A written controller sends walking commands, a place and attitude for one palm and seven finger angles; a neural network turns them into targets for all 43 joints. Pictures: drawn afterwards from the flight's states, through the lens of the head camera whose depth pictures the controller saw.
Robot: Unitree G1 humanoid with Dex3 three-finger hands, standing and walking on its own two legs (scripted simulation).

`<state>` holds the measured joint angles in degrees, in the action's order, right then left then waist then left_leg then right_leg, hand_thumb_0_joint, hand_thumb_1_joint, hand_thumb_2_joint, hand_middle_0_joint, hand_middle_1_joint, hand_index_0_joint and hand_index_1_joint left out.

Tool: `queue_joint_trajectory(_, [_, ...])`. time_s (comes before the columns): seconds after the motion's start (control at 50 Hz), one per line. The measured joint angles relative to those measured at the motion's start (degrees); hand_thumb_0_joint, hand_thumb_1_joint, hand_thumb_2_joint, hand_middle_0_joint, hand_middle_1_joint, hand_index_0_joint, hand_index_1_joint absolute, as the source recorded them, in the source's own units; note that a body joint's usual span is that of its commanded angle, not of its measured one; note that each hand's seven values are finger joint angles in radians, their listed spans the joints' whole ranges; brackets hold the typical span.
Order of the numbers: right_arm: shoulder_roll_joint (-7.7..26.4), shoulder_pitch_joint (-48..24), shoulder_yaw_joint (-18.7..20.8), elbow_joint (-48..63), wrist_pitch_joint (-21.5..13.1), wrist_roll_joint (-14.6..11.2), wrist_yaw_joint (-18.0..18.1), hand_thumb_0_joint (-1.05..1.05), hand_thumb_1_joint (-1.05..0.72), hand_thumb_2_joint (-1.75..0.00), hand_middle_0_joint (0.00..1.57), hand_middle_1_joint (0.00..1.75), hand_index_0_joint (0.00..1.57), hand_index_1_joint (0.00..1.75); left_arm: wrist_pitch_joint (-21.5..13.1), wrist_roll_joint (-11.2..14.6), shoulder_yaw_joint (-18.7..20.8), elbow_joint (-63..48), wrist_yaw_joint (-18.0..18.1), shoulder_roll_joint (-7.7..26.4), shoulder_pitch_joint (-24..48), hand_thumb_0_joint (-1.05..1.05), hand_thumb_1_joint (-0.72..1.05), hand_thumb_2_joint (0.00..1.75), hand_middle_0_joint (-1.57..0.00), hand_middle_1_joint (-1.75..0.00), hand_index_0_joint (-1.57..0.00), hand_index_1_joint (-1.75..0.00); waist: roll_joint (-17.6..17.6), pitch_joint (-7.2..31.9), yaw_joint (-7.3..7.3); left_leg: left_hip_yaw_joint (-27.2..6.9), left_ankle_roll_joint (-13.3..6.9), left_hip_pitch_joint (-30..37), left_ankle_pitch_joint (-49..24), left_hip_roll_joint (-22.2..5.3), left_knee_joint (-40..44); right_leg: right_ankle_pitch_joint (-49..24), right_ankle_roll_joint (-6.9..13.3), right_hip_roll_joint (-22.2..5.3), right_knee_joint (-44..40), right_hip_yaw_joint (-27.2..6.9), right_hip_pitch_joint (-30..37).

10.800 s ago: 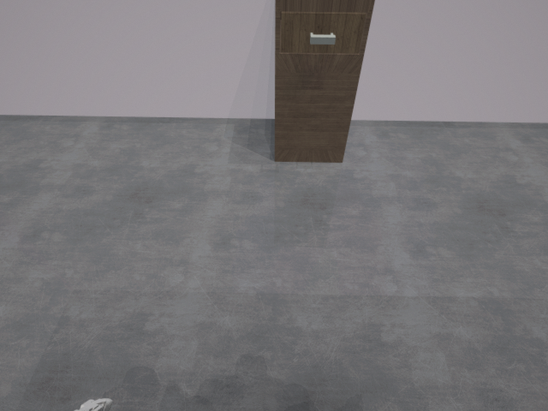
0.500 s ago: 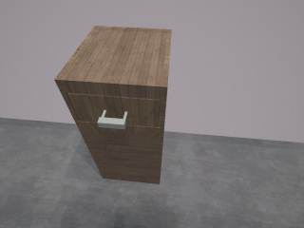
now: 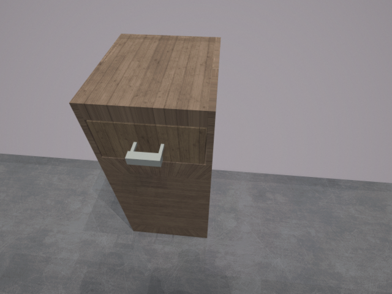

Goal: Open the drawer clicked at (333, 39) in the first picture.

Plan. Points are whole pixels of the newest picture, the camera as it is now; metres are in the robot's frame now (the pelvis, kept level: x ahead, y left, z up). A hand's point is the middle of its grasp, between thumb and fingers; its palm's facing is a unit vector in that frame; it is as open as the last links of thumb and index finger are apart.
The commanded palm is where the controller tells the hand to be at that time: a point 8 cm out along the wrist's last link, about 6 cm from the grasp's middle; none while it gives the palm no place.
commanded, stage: look again from close up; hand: left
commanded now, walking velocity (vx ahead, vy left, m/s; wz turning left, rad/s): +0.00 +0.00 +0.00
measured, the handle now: (146, 152) +0.51 +0.18 -0.06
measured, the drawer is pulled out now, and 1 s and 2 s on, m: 0.00 0.00 0.00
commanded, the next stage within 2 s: raise the hand with hooked fingers in 0.34 s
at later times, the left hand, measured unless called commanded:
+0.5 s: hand out of the picture +0.00 +0.23 -0.16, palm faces -0.09 -0.96 -0.26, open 7.4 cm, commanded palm +0.08 +0.26 -0.06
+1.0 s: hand out of the picture +0.14 +0.27 -0.06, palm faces +0.03 -0.08 -1.00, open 9.4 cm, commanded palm +0.14 +0.27 +0.01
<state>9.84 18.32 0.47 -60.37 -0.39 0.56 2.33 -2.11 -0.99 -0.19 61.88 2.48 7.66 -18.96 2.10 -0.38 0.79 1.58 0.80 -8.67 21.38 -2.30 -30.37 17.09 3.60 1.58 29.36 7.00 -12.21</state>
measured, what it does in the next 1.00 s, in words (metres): shifts its weight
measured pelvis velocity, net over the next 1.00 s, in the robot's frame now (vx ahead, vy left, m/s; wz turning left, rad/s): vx -0.05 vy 0.03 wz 0.03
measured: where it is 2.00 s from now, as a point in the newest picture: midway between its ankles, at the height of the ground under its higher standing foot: outside the picture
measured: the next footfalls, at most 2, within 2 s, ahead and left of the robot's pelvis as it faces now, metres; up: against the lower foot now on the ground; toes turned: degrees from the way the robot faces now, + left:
none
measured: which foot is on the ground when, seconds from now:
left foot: down 0.00-1.00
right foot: down 0.00-1.00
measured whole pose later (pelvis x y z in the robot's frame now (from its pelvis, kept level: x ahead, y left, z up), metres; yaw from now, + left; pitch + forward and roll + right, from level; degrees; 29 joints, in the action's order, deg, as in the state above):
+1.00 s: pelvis -0.05 +0.03 -0.05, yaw +2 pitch +9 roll +1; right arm 14.5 1.4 1.3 -26.3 6.7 4.3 -2.3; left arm -3.3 -65.4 -5.8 3.0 27.5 19.8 -20.1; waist -0.5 6.0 -6.5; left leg 2.6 -2.6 -35.5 27.3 2.3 -54.0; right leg 23.4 2.8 2.0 54.1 0.7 -39.5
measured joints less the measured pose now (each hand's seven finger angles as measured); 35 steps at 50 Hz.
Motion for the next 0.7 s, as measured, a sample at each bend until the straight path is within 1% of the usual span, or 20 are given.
queue_joint_trajectory(0.1, [0.5, -1.4, -0.2, -0.1, 0.1, 0.1, -0.2, 0.01, -0.91, -0.90, 0.19, 0.29, 0.20, 0.30, 0.8, 0.3, 0.2, -1.3, 0.2, 1.7, 2.0, 0.01, 0.91, 0.90, -0.20, -0.30, -0.20, -0.30, -1.0, 0.2, -0.39, 0.8, -0.7, 1.4, -0.7, 0.8, 0.8, -0.6, -0.8, -0.7, -0.1, -0.8, 0.9])
queue_joint_trajectory(0.18, [0.3, -2.2, -0.7, -0.3, 0.0, 0.2, -0.4, 0.01, -0.91, -0.90, 0.19, 0.29, 0.20, 0.30, 1.2, 0.4, 0.0, -2.1, 0.1, 2.2, 3.3, 0.01, 0.91, 0.90, -0.20, -0.29, -0.20, -0.30, -1.4, 0.3, -0.56, 1.5, -1.4, 2.0, -1.5, 1.3, 1.7, -1.8, -1.5, -1.1, -1.1, -1.5, 1.3])
queue_joint_trajectory(0.3, [-0.3, -2.2, -1.3, -1.2, -0.1, 0.3, -0.7, 0.01, -0.91, -0.90, 0.20, 0.29, 0.20, 0.30, 1.6, 0.4, -0.2, -2.3, -0.1, 2.0, 3.9, 0.01, 0.91, 0.90, -0.20, -0.29, -0.20, -0.30, -1.8, 0.1, -0.71, 2.3, -2.5, 2.1, -3.0, 2.3, 3.2, -3.6, -2.6, -2.0, -2.7, -2.3, 1.4])
queue_joint_trajectory(0.46, [-1.1, -0.7, -1.7, -2.7, -0.2, 0.0, -1.1, 0.01, -0.91, -0.90, 0.20, 0.29, 0.20, 0.30, 1.7, 0.1, -0.5, -0.7, 0.3, 1.4, 2.1, 0.01, 0.91, 0.90, -0.20, -0.29, -0.20, -0.30, -2.1, -0.9, -0.87, 3.1, -3.9, 1.4, -4.3, 3.5, 4.1, -5.3, -4.0, -3.1, -3.8, -3.1, 0.7])
queue_joint_trajectory(0.48, [-1.0, 0.3, -2.1, -0.3, -0.7, -0.9, -0.9, 0.01, -0.91, -0.90, 0.20, 0.29, 0.20, 0.30, 5.5, -2.1, -1.3, -8.9, 0.3, 1.7, -0.4, 0.01, 0.91, 0.89, -0.20, -0.30, -0.20, -0.30, -2.3, -1.5, -1.23, 3.5, -4.1, 1.0, -4.1, 3.7, 3.5, -5.3, -4.0, -3.3, -2.9, -3.6, -0.1])
queue_joint_trajectory(0.5, [-0.9, 1.7, -2.4, 2.3, -3.1, -1.5, -0.2, 0.01, -0.91, -0.90, 0.20, 0.30, 0.20, 0.30, 7.2, -4.7, -2.2, -19.1, 1.3, 2.5, -3.6, 0.01, 0.91, 0.89, -0.20, -0.30, -0.20, -0.30, -2.6, -1.8, -1.97, 4.1, -4.2, 0.8, -4.2, 4.1, 3.5, -4.5, -3.2, -3.5, -1.1, -4.4, -1.3])
queue_joint_trajectory(0.52, [-0.7, 3.1, -2.2, 4.4, -5.9, -1.9, 0.7, 0.01, -0.91, -0.90, 0.20, 0.30, 0.20, 0.30, 7.7, -6.5, -3.1, -28.4, 3.1, 3.6, -6.4, 0.02, 0.91, 0.89, -0.20, -0.30, -0.20, -0.30, -2.9, -1.3, -2.30, 4.6, -4.2, 0.3, -4.3, 4.7, 3.6, -2.1, -2.6, -4.0, 1.8, -4.9, -3.1])
queue_joint_trajectory(0.54, [-0.3, 3.9, -1.9, 6.1, -8.7, -2.4, 1.3, 0.02, -0.92, -0.90, 0.20, 0.30, 0.21, 0.30, 8.0, -8.3, -4.1, -36.0, 5.1, 4.6, -8.2, 0.02, 0.91, 0.89, -0.20, -0.30, -0.20, -0.30, -3.0, -0.6, -2.18, 4.7, -4.2, -0.4, -4.5, 5.5, 3.6, -0.5, -2.4, -4.2, 4.2, -5.3, -4.6])
queue_joint_trajectory(0.56, [0.2, 4.2, -1.6, 7.9, -10.9, -2.7, 1.6, 0.02, -0.92, -0.90, 0.20, 0.30, 0.21, 0.30, 8.0, -10.6, -5.0, -42.0, 6.7, 5.5, -8.8, 0.02, 0.90, 0.89, -0.20, -0.31, -0.20, -0.31, -2.8, -0.1, -1.74, 4.5, -4.5, -1.5, -4.6, 6.2, 2.9, 0.2, -2.1, -4.2, 5.5, -5.7, -5.7])
queue_joint_trajectory(0.58, [0.9, 3.9, -1.5, 9.8, -12.5, -2.4, 1.7, 0.02, -0.92, -0.90, 0.20, 0.30, 0.21, 0.30, 7.7, -13.9, -5.7, -46.6, 8.1, 6.5, -8.3, 0.02, 0.89, 0.88, -0.20, -0.32, -0.20, -0.32, -2.6, 0.4, -1.10, 4.3, -4.8, -3.2, -4.3, 6.9, 1.5, 0.1, -1.8, -3.9, 5.9, -6.2, -6.9])
queue_joint_trajectory(0.6, [1.9, 3.2, -1.3, 11.8, -13.2, -1.8, 1.6, 0.02, -0.92, -0.90, 0.20, 0.30, 0.20, 0.30, 7.0, -18.1, -6.2, -49.9, 9.5, 7.2, -6.9, 0.02, 0.88, 0.88, -0.20, -0.32, -0.20, -0.32, -2.0, 1.0, -0.33, 3.8, -5.0, -5.3, -3.9, 7.3, -0.5, -0.9, -1.4, -3.5, 6.9, -7.1, -8.5])
queue_joint_trajectory(0.62, [3.1, 2.2, -1.1, 13.7, -13.2, -1.0, 1.2, 0.02, -0.92, -0.90, 0.20, 0.30, 0.20, 0.30, 6.3, -22.6, -6.6, -51.9, 10.9, 7.6, -5.0, 0.02, 0.86, 0.87, -0.21, -0.33, -0.20, -0.33, -1.0, 1.6, 0.17, 3.4, -5.3, -7.5, -3.3, 7.4, -2.5, -0.6, -1.6, -3.3, 8.4, -7.3, -10.2])
queue_joint_trajectory(0.64, [4.1, 0.9, -0.8, 15.7, -12.6, -0.2, 0.6, 0.02, -0.92, -0.90, 0.20, 0.30, 0.20, 0.30, 5.4, -27.6, -6.6, -53.3, 12.4, 8.0, -3.1, 0.02, 0.84, 0.86, -0.21, -0.34, -0.20, -0.34, -0.1, 2.5, 0.36, 3.3, -5.3, -9.6, -2.7, 7.2, -4.4, 0.1, -1.9, -2.9, 9.7, -7.7, -12.1])
queue_joint_trajectory(0.68, [5.2, -2.2, 0.0, 19.5, -9.9, 1.1, -0.8, 0.02, -0.91, -0.90, 0.20, 0.30, 0.20, 0.30, 3.3, -37.5, -5.9, -54.8, 15.9, 8.3, -0.4, 0.02, 0.81, 0.85, -0.21, -0.36, -0.20, -0.36, 0.4, 4.7, 0.33, 3.9, -5.1, -13.4, -1.5, 6.8, -7.5, 0.7, -1.8, -1.5, 12.0, -9.4, -15.8])
queue_joint_trajectory(0.7, [5.5, -3.9, 0.3, 21.5, -8.2, 1.6, -1.6, 0.02, -0.91, -0.90, 0.20, 0.30, 0.20, 0.30, 2.4, -41.8, -5.5, -55.4, 17.4, 8.2, 0.3, 0.02, 0.79, 0.84, -0.21, -0.38, -0.20, -0.37, 0.4, 5.5, 0.16, 4.4, -5.1, -15.0, -1.0, 6.5, -8.8, 0.6, -1.7, -1.0, 13.1, -10.1, -17.4])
